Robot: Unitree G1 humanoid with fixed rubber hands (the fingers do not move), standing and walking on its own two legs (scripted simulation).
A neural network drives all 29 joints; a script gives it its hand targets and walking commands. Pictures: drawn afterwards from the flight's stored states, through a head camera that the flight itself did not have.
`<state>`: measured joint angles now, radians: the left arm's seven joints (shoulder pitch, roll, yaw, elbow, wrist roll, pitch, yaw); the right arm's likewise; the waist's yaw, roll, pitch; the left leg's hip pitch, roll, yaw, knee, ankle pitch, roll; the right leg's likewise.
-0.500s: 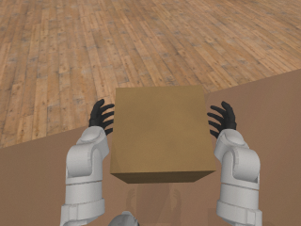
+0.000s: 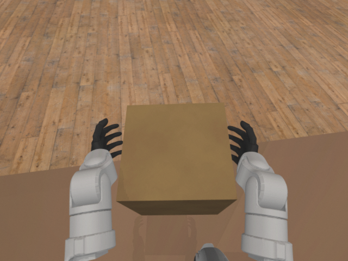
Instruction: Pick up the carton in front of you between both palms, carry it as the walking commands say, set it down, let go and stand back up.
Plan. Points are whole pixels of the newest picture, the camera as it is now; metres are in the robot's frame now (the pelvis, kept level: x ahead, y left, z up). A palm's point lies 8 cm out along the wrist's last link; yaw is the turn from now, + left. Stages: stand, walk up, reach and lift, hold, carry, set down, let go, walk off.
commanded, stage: carry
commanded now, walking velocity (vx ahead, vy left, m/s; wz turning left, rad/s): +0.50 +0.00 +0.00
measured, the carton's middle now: (177, 166) +0.34 -0.01 +0.00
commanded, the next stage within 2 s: none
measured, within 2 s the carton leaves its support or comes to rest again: neither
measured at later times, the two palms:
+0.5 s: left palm (114, 79) +0.59 +0.17 +0.07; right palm (216, 74) +0.63 -0.14 +0.06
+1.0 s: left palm (119, 40) +0.90 +0.20 +0.02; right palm (196, 41) +0.89 -0.11 +0.03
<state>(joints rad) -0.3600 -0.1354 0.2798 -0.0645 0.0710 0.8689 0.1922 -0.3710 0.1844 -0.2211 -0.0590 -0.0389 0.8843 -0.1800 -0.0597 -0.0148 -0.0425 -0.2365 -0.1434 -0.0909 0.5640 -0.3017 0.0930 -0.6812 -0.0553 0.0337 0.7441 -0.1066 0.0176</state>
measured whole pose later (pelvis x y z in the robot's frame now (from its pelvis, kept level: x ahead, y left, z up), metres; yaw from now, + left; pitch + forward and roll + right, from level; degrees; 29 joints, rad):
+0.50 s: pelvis +0.29 -0.01 -0.03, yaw +3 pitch +5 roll +0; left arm -0.39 -0.17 0.22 -0.05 0.03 0.92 0.19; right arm -0.38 0.13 -0.27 -0.07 -0.06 0.91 -0.21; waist 0.08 0.02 -0.07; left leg -0.61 0.03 0.02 0.64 -0.06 0.03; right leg -0.21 0.03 -0.08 0.53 -0.29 -0.07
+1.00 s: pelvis +0.57 +0.03 -0.06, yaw +3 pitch +6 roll +0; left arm -0.35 -0.14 0.27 -0.08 0.08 0.86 0.20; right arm -0.35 0.18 -0.20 -0.09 -0.03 0.88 -0.19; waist -0.08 -0.02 -0.05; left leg -0.17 -0.06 0.07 0.50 -0.31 0.08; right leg -0.67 -0.03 -0.04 0.66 -0.01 -0.04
